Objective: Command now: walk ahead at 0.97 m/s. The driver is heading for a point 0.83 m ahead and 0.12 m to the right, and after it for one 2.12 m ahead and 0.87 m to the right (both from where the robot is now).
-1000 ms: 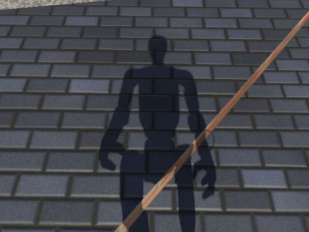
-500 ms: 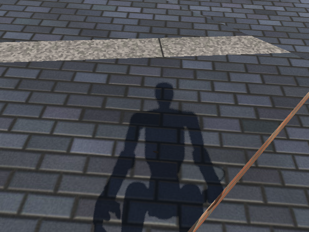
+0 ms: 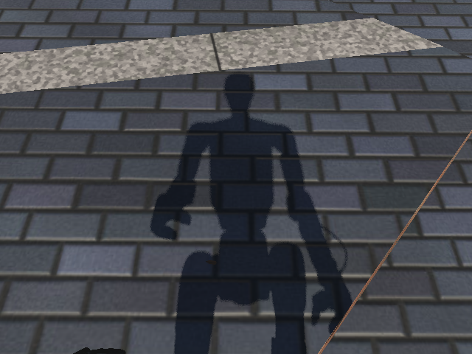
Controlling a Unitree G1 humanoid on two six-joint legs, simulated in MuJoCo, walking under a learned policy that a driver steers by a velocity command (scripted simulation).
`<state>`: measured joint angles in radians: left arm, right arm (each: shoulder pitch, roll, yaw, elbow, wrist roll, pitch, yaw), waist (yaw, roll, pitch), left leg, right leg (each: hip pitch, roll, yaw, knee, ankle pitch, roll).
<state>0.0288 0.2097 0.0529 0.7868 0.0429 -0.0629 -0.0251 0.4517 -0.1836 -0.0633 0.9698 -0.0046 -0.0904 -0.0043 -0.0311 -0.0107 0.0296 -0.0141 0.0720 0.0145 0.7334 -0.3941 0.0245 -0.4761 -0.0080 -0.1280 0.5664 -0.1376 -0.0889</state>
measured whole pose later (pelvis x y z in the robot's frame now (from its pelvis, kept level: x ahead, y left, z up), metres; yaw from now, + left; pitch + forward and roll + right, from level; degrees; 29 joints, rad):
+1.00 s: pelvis +0.84 -0.08 +0.15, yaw -10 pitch +2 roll -2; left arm 0.38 0.31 0.08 0.85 0.03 -0.05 -0.02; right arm 0.25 -0.25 -0.01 0.75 -0.05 -0.11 -0.01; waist 0.02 0.00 0.00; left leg -0.47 0.05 -0.05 1.35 -0.31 0.01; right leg -0.25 0.19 -0.03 0.45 -0.24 -0.16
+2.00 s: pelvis +1.65 -0.47 +0.15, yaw -61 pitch +1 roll -1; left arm 0.48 0.30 0.06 0.82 0.00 -0.07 -0.01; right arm 0.06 -0.26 0.00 0.60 -0.04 -0.06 0.03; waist 0.08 0.00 0.02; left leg -0.71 0.13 -0.05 0.79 0.12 0.00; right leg 0.00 0.21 0.14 0.37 -0.35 -0.16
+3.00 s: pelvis +2.24 -1.00 +0.00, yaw -13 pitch +3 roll -2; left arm 0.07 0.32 0.09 0.73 -0.01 -0.03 0.01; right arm 0.16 -0.34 -0.09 0.57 -0.01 0.02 0.02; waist -0.01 -0.02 0.06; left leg -0.50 -0.04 -0.03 0.65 -0.20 0.07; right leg -0.46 -0.04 0.00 1.12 -0.52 0.05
